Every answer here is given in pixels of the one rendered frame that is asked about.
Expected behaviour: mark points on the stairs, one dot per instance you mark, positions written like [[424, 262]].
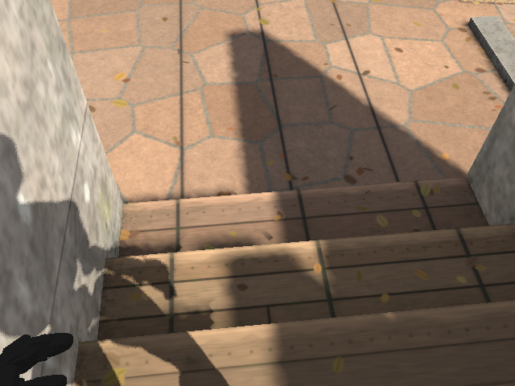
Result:
[[284, 256]]

